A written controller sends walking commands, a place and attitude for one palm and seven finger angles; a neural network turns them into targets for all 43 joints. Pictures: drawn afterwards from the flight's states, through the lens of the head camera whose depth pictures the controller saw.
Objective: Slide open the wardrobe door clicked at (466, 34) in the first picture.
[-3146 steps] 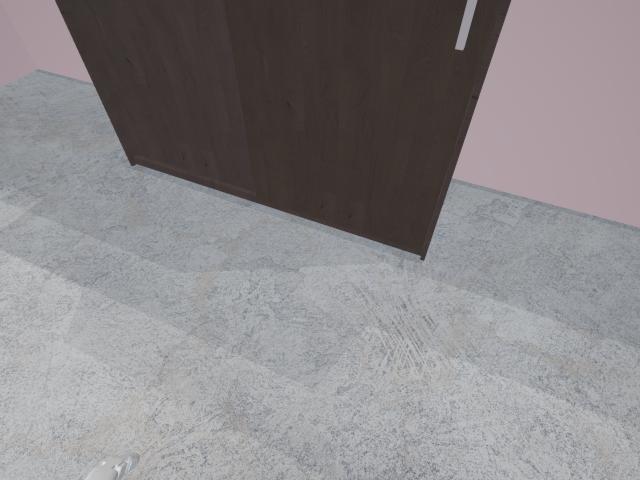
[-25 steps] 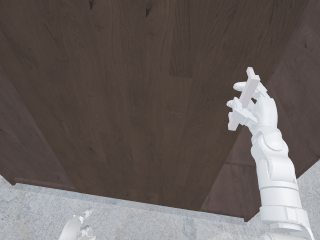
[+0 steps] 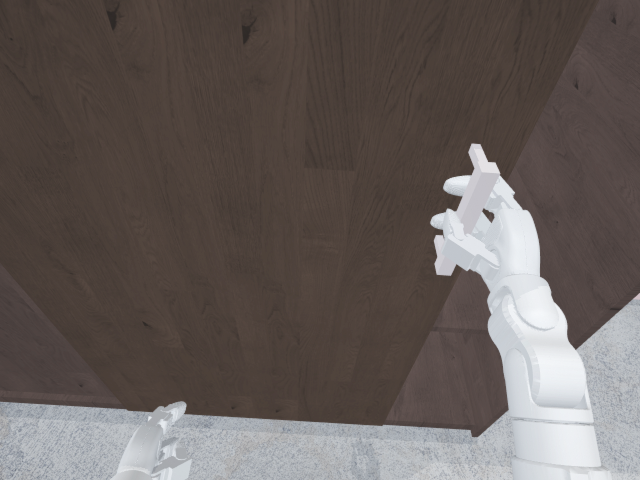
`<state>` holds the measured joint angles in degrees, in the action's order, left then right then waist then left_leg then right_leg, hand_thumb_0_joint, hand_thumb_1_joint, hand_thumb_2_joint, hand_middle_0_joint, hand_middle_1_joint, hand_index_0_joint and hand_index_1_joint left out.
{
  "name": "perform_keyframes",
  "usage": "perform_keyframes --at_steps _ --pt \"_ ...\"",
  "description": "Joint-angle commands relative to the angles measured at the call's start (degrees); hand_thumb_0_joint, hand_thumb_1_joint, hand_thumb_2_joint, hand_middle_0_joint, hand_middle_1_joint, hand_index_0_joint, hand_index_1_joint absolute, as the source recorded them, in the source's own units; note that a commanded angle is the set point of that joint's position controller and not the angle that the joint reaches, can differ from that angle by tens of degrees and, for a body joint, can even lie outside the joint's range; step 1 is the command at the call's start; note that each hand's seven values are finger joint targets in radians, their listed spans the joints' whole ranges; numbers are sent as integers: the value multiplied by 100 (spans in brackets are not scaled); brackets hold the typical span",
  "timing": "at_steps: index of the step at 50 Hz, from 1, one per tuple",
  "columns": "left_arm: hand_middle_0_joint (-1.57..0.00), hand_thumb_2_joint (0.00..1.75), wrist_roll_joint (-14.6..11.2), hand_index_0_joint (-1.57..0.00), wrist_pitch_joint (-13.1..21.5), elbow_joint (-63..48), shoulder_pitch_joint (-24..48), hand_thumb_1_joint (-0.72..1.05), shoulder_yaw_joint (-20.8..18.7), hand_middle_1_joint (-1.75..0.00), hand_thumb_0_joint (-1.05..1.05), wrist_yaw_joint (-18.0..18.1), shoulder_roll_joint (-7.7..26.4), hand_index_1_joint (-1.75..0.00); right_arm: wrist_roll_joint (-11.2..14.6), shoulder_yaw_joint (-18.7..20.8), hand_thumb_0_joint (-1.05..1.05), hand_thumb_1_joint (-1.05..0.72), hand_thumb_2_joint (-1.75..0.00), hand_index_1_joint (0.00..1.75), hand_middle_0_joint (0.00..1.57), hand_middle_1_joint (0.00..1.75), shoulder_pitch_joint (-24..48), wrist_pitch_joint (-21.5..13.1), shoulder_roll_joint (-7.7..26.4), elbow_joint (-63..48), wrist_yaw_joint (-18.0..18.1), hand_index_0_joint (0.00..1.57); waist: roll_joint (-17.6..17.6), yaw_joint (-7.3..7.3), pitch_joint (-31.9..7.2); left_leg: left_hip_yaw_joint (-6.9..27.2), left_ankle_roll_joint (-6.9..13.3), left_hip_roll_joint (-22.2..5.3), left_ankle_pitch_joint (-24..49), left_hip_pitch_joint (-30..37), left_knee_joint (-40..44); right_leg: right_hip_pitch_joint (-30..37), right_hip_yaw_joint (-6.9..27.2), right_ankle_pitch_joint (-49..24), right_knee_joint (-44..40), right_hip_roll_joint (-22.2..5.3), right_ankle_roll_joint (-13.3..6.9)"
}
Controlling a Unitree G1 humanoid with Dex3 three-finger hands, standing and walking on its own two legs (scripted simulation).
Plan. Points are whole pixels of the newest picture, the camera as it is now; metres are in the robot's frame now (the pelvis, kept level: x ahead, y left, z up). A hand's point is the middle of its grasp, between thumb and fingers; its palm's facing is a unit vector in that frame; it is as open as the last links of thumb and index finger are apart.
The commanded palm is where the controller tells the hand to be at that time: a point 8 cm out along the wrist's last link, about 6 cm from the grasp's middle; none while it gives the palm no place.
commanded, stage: tug the door sideways, standing still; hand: right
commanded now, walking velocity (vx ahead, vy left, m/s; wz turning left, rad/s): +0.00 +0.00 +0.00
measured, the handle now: (459, 214) +0.40 -0.16 +0.16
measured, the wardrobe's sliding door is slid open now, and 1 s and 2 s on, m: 0.28 0.30 0.45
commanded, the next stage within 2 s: step sideways, sliding the door along in 0.14 s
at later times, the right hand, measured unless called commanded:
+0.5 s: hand (442, 240) +0.35 -0.13 +0.16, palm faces +0.20 +0.98 -0.10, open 6.0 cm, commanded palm +0.32 -0.13 +0.16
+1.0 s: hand (418, 232) +0.36 -0.10 +0.16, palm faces +0.39 +0.92 -0.03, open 6.3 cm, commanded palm +0.32 -0.08 +0.16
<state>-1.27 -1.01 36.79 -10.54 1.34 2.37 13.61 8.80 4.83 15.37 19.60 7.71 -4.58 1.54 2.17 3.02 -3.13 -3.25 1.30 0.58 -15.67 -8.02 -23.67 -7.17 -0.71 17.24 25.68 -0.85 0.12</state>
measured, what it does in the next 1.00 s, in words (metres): steps to the left: left foot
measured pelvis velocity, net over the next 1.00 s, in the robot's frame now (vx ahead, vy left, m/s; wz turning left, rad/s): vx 0.04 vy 0.13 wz -0.08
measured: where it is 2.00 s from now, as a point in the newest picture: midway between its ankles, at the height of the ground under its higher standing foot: outside the picture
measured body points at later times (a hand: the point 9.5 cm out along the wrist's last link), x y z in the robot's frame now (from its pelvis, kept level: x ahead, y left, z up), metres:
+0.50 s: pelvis -0.04 +0.03 -0.01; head -0.02 +0.04 +0.44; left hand +0.13 +0.22 -0.13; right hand +0.33 -0.18 +0.17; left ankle -0.01 +0.12 -0.71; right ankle -0.08 -0.12 -0.74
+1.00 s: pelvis +0.04 +0.13 -0.01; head +0.11 +0.10 +0.44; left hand +0.27 +0.29 -0.10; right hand +0.33 -0.15 +0.16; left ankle +0.13 +0.31 -0.68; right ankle -0.03 -0.05 -0.74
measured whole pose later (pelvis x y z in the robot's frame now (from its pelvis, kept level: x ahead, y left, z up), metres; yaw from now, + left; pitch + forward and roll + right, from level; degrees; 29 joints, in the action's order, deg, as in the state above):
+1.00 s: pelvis +0.04 +0.13 -0.01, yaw -5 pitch -3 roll +4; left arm -1.4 3.3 32.3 -6.6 0.0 1.0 9.3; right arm 4.5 5.0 17.5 -3.3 10.6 -4.9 8.4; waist 3.7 9.7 12.0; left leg -2.9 -1.4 -4.1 -16.9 -29.6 -53.3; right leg -5.5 0.4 19.6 28.2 -12.8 6.2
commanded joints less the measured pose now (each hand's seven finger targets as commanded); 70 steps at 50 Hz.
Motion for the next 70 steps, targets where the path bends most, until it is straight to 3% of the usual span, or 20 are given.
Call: perform_keyframes --at_steps 1,12,13,16,19,28,29,31,34,36,38,41,45,51,53,55,58,60,62,70 --pt "-20 90 36 -20 316 -809 528 90 -159 -30 0 38 459 -30 -56 -650 0 -90 -90 140 45 140 2868 -541 8 -1366 -106 45 -91 -371 -1819 20 37 -74 3917 390 -249 1037 116 -4440 262 -44 -44" --pt "-20 90 70 -20 358 -721 531 90 -122 -30 0 5 400 -30 -124 -1292 0 -90 -90 140 45 140 4182 -798 -522 -867 -263 45 -134 -525 -2123 -34 18 -107 3999 193 -449 1257 280 -4881 466 -50 -110" --pt "-20 90 47 -20 313 -900 487 90 -162 -30 0 119 618 -30 -476 -176 0 -90 -90 140 45 140 4429 -1658 1421 -1037 81 45 -277 -479 -1799 240 -147 -297 3430 -257 -554 1224 364 -4272 668 -490 -380" --pt "-20 90 121 -20 212 -844 592 90 -134 -30 0 190 451 -30 -418 -1244 0 -90 -90 140 45 140 3669 -2156 23 -264 108 45 -2 -586 -1549 67 -188 -36 789 -1255 -1507 1409 1074 -2984 253 -1169 -680" --pt "-20 90 119 -20 199 -872 633 90 -174 -30 0 159 409 -30 -376 -1293 0 -90 -90 140 45 140 4305 -2288 26 -387 215 45 1230 -631 -1248 247 -58 49 -1637 -2964 -3014 2359 2047 -3704 -39 -1880 -1230" --pt "-20 90 -61 -20 182 -887 836 90 -143 -30 0 321 419 -30 -459 -1533 0 -90 -90 140 45 140 4121 -2502 -241 210 245 45 733 -449 -712 -245 -88 -121 58 104 -1203 -599 267 -346 195 -1407 -657" --pt "-20 90 -136 -20 195 -939 882 90 -83 -30 0 348 351 -30 -482 -1717 0 -90 -90 140 45 140 4172 -2478 -394 64 237 45 290 -450 -771 -108 -18 -248 135 628 -863 -1118 -84 278 866 -1026 -472" --pt "-20 90 -133 -20 271 -1012 1010 90 -111 -30 0 376 186 -30 -536 -1623 0 -90 -90 140 45 140 3846 -2441 -274 -96 295 45 -1924 -294 -823 2848 826 -1911 -578 718 995 -2209 -144 1924 3257 247 -145" --pt "-20 90 -90 -20 534 -682 889 90 -241 -30 0 311 308 -30 -559 -1600 0 -90 -90 140 45 140 4062 -2625 -342 -668 274 45 -1214 -375 -822 1886 1060 -1744 1146 371 277 -1540 209 1613 3123 -132 -186" --pt "-20 90 -51 -20 521 -600 608 90 -220 -30 0 274 269 -30 -535 -1826 0 -90 -90 140 45 140 4118 -2781 -606 -691 252 45 -856 -745 -1107 609 559 -1178 1687 -663 -1280 283 181 342 639 -391 -324" --pt "-20 90 13 -20 499 -914 813 90 -298 -30 0 182 524 -30 -450 -2124 0 -90 -90 140 45 140 4295 -2966 -742 -1112 195 45 1547 -609 -1046 380 -62 -277 -1386 -3412 -4169 1818 3584 -1434 -929 -3090 -1287" --pt "-20 90 -46 -20 409 -826 837 90 -395 -30 0 40 446 -30 -534 -1885 0 -90 -90 140 45 140 4081 -3092 -405 -1307 117 45 295 -534 -568 800 -110 -686 -1145 -4023 -4801 1875 2391 -2806 -342 -2920 -1506" --pt "-20 90 -28 -20 543 -986 573 90 -471 -30 0 -71 465 -30 -663 -1726 0 -90 -90 140 45 140 3424 -3051 -274 -1824 92 45 1332 -495 -806 135 -258 -513 -416 -3482 -3638 2190 546 -4233 -57 -2066 -827" --pt "-20 90 -63 -20 874 -1361 771 90 -421 -30 0 -114 353 -30 -574 -1319 0 -90 -90 140 45 140 2296 -3077 189 -2572 151 45 1686 -458 -960 -609 -361 -65 790 -1005 -1192 1486 -467 -4552 635 -1697 -268" --pt "-20 90 -179 -20 936 -1414 877 90 -375 -30 0 -127 266 -30 -635 -1072 0 -90 -90 140 45 140 1889 -3097 483 -2826 220 45 595 -335 -1049 -413 -298 -225 2587 349 -324 543 -494 -3253 1655 -1283 -56" --pt "-20 90 -96 -20 1017 -1288 1084 90 -288 -30 0 -53 26 -30 -675 -722 0 -90 -90 140 45 140 1312 -3081 898 -2964 358 45 -953 -369 -1030 826 241 -1703 6446 861 -485 -1139 -529 1212 2775 -254 253" --pt "-20 90 -98 -20 968 -1033 752 90 -414 -30 0 -21 143 -30 -696 -556 0 -90 -90 140 45 140 815 -3173 805 -3734 397 45 -2512 -366 -1533 976 669 -1833 7394 1436 -1032 -1530 -136 1863 2725 -267 192" --pt "-20 90 -105 -20 949 -1064 665 90 -380 -30 0 -78 246 -30 -617 -771 0 -90 -90 140 45 140 842 -3292 516 -4012 407 45 -1515 -661 -1662 272 230 -1427 6292 286 -2013 112 1 -1176 764 -873 17" --pt "-20 90 37 -20 910 -1473 977 90 -608 -30 0 -287 644 -30 -668 -1018 0 -90 -90 140 45 140 1120 -3398 295 -4365 204 45 1549 -360 -1644 100 -398 -212 -1829 -2482 -4059 1911 1766 -7430 -100 -2994 -807" --pt "-20 90 -11 -20 1399 -1531 761 90 -417 -30 0 -294 240 -30 -765 -1724 0 -90 -90 140 45 140 409 -3102 -170 -3992 346 45 1573 -398 -962 -217 -287 -206 -282 -1988 -2771 2207 -353 -5514 351 -1781 -377"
